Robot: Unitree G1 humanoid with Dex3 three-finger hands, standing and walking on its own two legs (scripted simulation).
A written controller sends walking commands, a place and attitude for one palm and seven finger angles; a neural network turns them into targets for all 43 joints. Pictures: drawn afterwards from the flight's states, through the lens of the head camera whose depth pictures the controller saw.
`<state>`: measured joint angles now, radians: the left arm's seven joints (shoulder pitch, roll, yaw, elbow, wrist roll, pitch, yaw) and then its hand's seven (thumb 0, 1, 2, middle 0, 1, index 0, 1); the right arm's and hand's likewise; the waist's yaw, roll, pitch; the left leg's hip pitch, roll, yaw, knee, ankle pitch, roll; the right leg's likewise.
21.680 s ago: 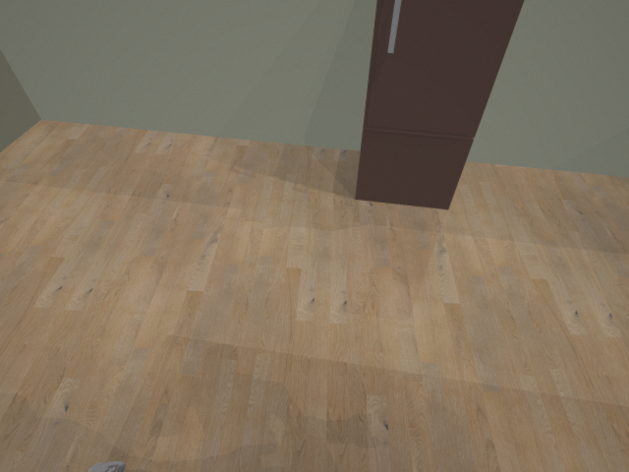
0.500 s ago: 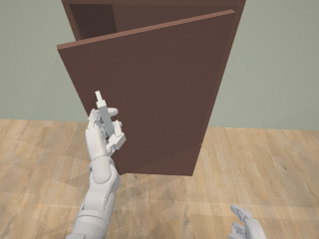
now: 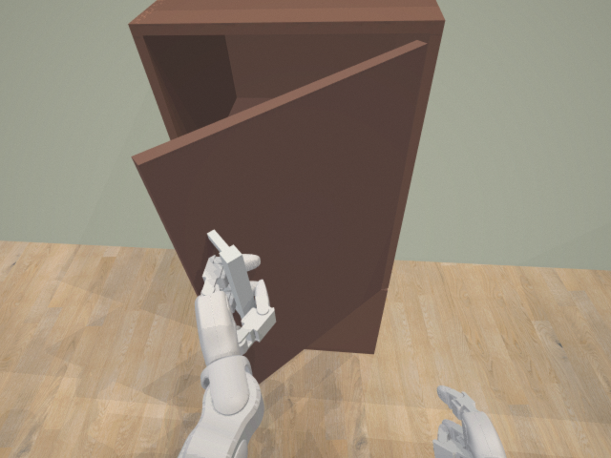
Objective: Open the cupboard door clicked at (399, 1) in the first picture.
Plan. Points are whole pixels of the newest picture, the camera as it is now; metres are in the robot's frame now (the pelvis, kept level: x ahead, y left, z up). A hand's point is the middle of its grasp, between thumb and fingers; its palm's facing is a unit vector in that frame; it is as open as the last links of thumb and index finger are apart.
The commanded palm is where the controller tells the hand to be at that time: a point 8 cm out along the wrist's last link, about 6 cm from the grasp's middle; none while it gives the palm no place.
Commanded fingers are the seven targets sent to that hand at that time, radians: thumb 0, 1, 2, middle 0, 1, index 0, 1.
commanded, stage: open thumb and fingers to let go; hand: left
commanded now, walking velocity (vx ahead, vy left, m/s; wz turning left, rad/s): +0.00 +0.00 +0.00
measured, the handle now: (235, 285) +0.32 +0.11 +0.08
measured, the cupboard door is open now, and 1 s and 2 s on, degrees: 44 45 45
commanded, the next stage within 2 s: slide the hand sideways off the handle in 0.70 s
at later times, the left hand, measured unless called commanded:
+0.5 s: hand (264, 308) +0.29 +0.07 +0.08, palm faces +0.32 -0.95 -0.02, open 13.6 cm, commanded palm +0.24 +0.11 +0.08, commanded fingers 0.00 -0.50 0.30 -0.22 -0.70 -0.22 -0.70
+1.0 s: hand (255, 335) +0.25 +0.08 +0.07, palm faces -0.16 -0.99 -0.05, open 15.9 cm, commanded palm +0.24 +0.12 +0.08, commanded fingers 0.00 -0.50 0.30 -0.15 -0.30 -0.15 -0.30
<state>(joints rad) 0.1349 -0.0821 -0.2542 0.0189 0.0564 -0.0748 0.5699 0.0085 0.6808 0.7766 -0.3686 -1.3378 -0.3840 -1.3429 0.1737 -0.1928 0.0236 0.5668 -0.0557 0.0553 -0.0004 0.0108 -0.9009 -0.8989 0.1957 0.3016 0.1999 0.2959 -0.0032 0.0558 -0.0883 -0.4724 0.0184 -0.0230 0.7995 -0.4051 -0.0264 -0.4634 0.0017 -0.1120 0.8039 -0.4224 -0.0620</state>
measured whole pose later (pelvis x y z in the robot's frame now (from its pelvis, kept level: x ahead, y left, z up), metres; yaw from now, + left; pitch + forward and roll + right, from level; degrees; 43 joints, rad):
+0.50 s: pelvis +0.00 +0.01 +0.00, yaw -1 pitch +5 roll +0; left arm 0.10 -0.09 -0.25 0.07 0.06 -0.13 0.56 -0.01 -0.41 0.34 -0.29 -1.09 -0.32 -1.09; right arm 0.19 -0.19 0.01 0.56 -0.05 0.05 -0.01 0.01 -0.90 -0.90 0.20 0.30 0.20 0.30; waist 0.00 0.05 -0.08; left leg -0.48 0.01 -0.01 0.79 -0.39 -0.02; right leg -0.48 0.00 -0.10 0.80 -0.41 -0.06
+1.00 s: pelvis -0.01 +0.03 +0.00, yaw +0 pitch +4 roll +0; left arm 0.11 0.08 -0.25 0.03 -0.06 -0.18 0.06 -0.02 -0.50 0.30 -0.27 -0.42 -0.21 -0.44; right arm 0.22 -0.22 0.04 0.51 0.00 0.00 -0.02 0.01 -0.90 -0.90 0.20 0.30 0.20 0.30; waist 0.01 0.06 -0.06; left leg -0.51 0.00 0.00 0.84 -0.41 0.01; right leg -0.50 -0.02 -0.09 0.83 -0.41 -0.03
